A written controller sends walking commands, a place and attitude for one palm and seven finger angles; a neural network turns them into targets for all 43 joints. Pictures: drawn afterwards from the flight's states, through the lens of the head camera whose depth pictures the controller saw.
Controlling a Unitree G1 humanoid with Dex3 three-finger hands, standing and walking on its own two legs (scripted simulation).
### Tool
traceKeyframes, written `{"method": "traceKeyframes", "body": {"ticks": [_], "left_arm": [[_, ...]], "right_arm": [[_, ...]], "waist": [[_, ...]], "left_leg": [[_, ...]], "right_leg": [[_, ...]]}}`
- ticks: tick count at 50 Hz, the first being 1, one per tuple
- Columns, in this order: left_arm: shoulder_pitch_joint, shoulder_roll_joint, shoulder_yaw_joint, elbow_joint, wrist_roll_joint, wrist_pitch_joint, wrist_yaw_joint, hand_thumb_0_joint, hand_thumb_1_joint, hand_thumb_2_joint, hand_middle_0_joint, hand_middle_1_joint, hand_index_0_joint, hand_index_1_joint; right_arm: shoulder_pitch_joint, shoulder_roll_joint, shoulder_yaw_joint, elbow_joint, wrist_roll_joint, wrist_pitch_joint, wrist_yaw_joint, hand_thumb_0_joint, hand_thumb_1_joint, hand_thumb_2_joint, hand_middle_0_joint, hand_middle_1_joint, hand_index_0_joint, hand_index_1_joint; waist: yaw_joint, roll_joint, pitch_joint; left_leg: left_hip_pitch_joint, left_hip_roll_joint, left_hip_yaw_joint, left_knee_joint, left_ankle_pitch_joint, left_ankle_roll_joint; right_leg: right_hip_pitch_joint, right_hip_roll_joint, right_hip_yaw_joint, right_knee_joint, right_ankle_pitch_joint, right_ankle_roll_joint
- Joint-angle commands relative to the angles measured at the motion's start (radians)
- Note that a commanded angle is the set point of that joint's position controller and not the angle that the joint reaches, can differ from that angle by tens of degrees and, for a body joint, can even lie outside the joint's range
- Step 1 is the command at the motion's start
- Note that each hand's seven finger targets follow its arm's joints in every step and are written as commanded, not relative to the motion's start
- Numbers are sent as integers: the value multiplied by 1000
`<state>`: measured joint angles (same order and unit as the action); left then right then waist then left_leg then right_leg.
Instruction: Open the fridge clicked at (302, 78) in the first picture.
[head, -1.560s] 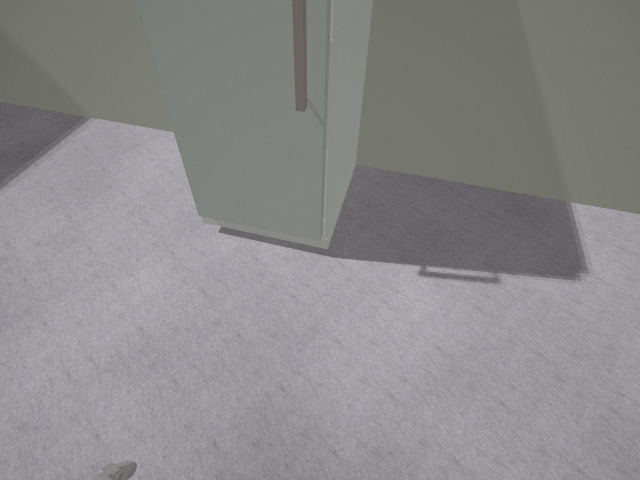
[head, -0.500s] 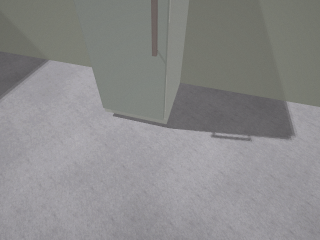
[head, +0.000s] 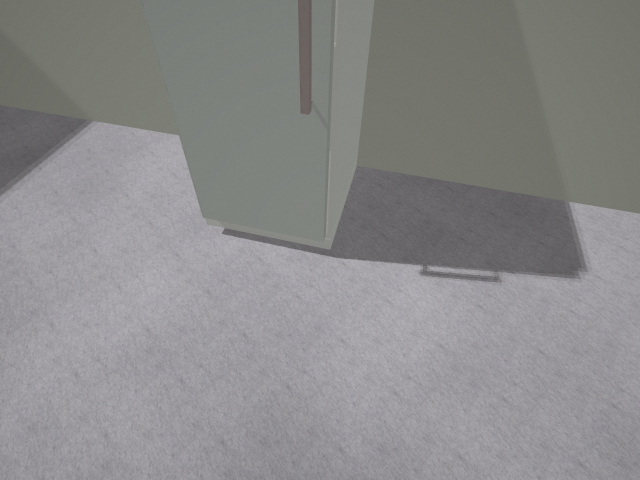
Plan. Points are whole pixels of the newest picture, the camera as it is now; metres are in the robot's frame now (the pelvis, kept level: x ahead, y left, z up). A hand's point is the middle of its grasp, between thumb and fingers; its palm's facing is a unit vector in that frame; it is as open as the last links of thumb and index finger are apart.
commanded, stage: walk to a spot facing it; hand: right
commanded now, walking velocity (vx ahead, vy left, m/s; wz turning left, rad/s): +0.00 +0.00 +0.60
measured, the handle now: (307, 27) +1.07 +0.09 +0.12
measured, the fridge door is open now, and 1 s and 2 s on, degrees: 0 0 0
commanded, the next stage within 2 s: none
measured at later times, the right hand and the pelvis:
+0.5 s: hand out of the picture +0.04 -0.15 -0.17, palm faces -0.16 +0.95 -0.27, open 7.4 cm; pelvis -0.03 +0.04 -0.02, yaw +13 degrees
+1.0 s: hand out of the picture +0.13 -0.20 -0.18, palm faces -0.40 +0.89 -0.19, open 7.4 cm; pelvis +0.01 -0.02 -0.01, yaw +30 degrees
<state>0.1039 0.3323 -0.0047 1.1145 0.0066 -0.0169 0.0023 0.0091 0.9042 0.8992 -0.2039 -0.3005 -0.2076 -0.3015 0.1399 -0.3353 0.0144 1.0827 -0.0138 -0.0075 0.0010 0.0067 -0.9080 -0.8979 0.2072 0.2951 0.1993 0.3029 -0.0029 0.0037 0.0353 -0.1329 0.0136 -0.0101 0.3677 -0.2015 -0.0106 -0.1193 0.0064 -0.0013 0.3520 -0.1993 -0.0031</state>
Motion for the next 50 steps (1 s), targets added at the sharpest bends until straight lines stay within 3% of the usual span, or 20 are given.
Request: {"method": "traceKeyframes", "body": {"ticks": [1, 4, 8, 12, 14, 17, 18, 19, 20, 25, 28, 32, 38, 42, 44, 45, 46, 47, 48, 50], "left_arm": [[-29, 204, 42, -65, 2, -20, 15, 0, 900, 900, -200, -300, -200, -300], [35, 92, 30, -67, 4, 1, 22, 0, 900, 900, -200, -300, -200, -300], [54, 119, 55, -116, 6, 20, 31, 0, 900, 900, -200, -300, -200, -300], [40, 143, 79, -163, 8, 20, 31, 0, 900, 900, -200, -300, -200, -300], [2, 129, 86, -196, 11, 18, 31, 0, 900, 900, -200, -300, -200, -300], [-52, 118, 95, -221, 12, 27, 28, 0, 900, 900, -200, -300, -200, -300], [-17, 50, 85, -234, 5, 38, 24, 0, 900, 900, -200, -300, -200, -300], [-8, -3, 74, -268, 5, 41, 22, 0, 900, 900, -200, -300, -200, -300], [-5, 26, 80, -259, 4, 46, 25, 0, 900, 900, -200, -300, -200, -300], [16, 5, 86, -220, 9, 45, 18, 0, 900, 900, -200, -300, -200, -300], [26, -1, 86, -217, 11, 49, 23, 0, 900, 900, -200, -300, -200, -300], [9, 6, 86, -234, 21, 43, 18, 0, 900, 900, -200, -300, -200, -300], [-46, 3, 81, -279, 18, 12, 6, 0, 900, 900, -200, -300, -200, -300], [27, -14, 80, -278, 4, -4, 6, 0, 900, 900, -200, -300, -200, -300], [165, -8, 84, -241, 1, -14, 14, 0, 900, 900, -200, -300, -200, -300], [246, 34, 93, -215, -1, -22, 28, 0, 900, 900, -200, -300, -200, -300], [306, 130, 113, -207, 10, -24, 35, 0, 900, 900, -200, -300, -200, -300], [279, 176, 118, -232, 5, -22, 33, 0, 900, 900, -200, -300, -200, -300], [225, 149, 104, -256, 13, -25, 32, 0, 900, 900, -200, -300, -200, -300], [145, 52, 73, -256, 15, -37, 30, 0, 900, 900, -200, -300, -200, -300]], "right_arm": [[-42, -201, -49, -65, 0, -15, -12, 0, -900, -900, 200, 300, 200, 300], [20, -100, -38, -68, 1, 18, -17, 0, -900, -900, 200, 300, 200, 300], [35, -100, -56, -118, -4, 41, -9, 0, -900, -900, 200, 300, 200, 300], [57, -59, -70, -161, -6, 58, 3, 0, -900, -900, 200, 300, 200, 300], [88, -44, -80, -178, -4, 65, 6, 0, -900, -900, 200, 300, 200, 300], [229, -40, -95, -158, -11, 49, 14, 0, -900, -900, 200, 300, 200, 300], [252, -118, -108, -162, -25, 30, 4, 0, -900, -900, 200, 300, 200, 300], [235, -184, -117, -177, -19, 24, -10, 0, -900, -900, 200, 300, 200, 300], [236, -161, -116, -184, -10, 28, -19, 0, -900, -900, 200, 300, 200, 300], [145, -69, -107, -220, -1, 15, -17, 0, -900, -900, 200, 300, 200, 300], [177, -64, -113, -212, -1, 13, -18, 0, -900, -900, 200, 300, 200, 300], [222, -52, -117, -198, -4, 8, -10, 0, -900, -900, 200, 300, 200, 300], [237, -66, -122, -192, -14, -3, -2, 0, -900, -900, 200, 300, 200, 300], [174, -90, -127, -217, -16, 3, 1, 0, -900, -900, 200, 300, 200, 300], [99, -87, -130, -241, -10, 10, 5, 0, -900, -900, 200, 300, 200, 300], [78, -50, -122, -255, -8, 10, 8, 0, -900, -900, 200, 300, 200, 300], [77, 16, -110, -271, 2, 11, 18, 0, -900, -900, 200, 300, 200, 300], [52, 15, -115, -301, -1, 3, 23, 0, -900, -900, 200, 300, 200, 300], [21, -19, -129, -310, -13, 2, 32, 0, -900, -900, 200, 300, 200, 300], [81, -19, -141, -243, -27, 19, 48, 0, -900, -900, 200, 300, 200, 300]], "waist": [[3, -1, -71], [6, -6, -69], [9, -34, -44], [0, -174, -23], [-18, -198, -23], [-93, -60, -68], [-92, 244, -56], [-67, 391, -33], [-66, 267, -54], [-19, 90, -64], [-26, 96, -100], [-46, 112, -101], [-74, 135, -59], [-43, 163, -51], [29, 150, -65], [71, 51, -88], [106, -237, -88], [86, -326, -26], [64, -203, 64], [-8, -108, 118]], "left_leg": [[-17, 100, -98, -34, 191, 36], [-66, 92, -103, 35, 271, 24], [-163, 48, -101, 143, 223, 21], [-248, -15, -18, 446, -189, -4], [-230, 25, -28, 535, -303, -2], [-42, 35, -1, 226, -47, 2], [-10, 183, -263, -10, 151, 34], [-38, 346, -559, -87, 383, 121], [-44, 337, -487, -81, 323, 175], [-50, 186, -356, -41, 252, 147], [14, 164, -358, -37, 255, 127], [54, 145, -434, -104, -54, 134], [-3, 141, -527, -154, -278, 206], [-158, 110, -530, -137, -260, 195], [-336, 45, -467, -77, -328, 140], [-494, -19, -399, 39, -357, 93], [-669, -136, -230, 308, -405, 45], [-714, -81, -91, 506, -341, 5], [-673, -19, -91, 615, -276, -9], [-611, -5, -65, 751, -111, -17]], "right_leg": [[31, -132, 76, -35, 179, -19], [40, -140, 26, 26, 220, -3], [16, -186, 28, 47, 164, -25], [-45, -339, 111, -26, 185, -135], [-94, -389, 91, -13, 246, -174], [-184, -293, -58, 259, 148, -61], [-310, -133, -143, 521, -156, 28], [-455, -27, -77, 714, -400, 58], [-427, -54, 24, 777, -359, 42], [-429, -78, 32, 802, -142, 65], [-449, -68, 34, 779, -121, 78], [-486, -68, 36, 737, -119, 85], [-424, -52, 14, 502, -209, 71], [-200, -2, -5, 285, -234, 40], [62, 14, -20, 102, -119, 23], [265, -58, 26, 7, -155, 9], [350, -301, 309, -135, -435, -34], [215, -502, 505, -234, -599, -95], [51, -517, 508, -272, -597, -144], [-76, -371, 293, -264, -461, -54]]}}
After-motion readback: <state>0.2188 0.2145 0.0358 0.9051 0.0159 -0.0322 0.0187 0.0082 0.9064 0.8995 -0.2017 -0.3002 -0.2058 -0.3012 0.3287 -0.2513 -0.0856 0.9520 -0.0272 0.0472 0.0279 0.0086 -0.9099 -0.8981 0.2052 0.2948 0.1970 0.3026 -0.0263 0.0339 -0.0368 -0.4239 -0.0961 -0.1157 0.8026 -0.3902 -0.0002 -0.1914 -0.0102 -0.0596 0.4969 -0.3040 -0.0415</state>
